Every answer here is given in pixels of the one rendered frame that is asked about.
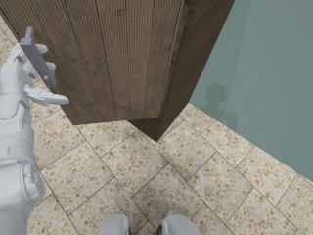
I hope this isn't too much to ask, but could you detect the robot left hand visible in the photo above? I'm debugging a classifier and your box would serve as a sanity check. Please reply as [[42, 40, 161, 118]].
[[0, 43, 69, 107]]

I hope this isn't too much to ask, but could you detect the robot right thigh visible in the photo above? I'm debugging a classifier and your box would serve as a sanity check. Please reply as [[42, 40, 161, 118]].
[[161, 214, 202, 235]]

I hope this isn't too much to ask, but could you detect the robot left upper arm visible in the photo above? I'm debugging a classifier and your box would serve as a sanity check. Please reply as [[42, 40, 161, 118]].
[[0, 162, 45, 235]]

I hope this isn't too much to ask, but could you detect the robot left forearm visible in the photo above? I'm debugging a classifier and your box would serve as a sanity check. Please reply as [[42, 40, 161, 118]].
[[0, 94, 36, 168]]

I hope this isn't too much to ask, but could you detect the handle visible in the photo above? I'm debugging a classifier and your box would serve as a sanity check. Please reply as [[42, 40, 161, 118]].
[[20, 26, 57, 88]]

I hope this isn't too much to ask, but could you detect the cupboard door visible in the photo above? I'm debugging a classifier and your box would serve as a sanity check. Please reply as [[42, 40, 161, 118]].
[[0, 0, 185, 126]]

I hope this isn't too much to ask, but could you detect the robot right shin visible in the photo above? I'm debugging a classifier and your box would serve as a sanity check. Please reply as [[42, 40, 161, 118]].
[[162, 211, 178, 235]]

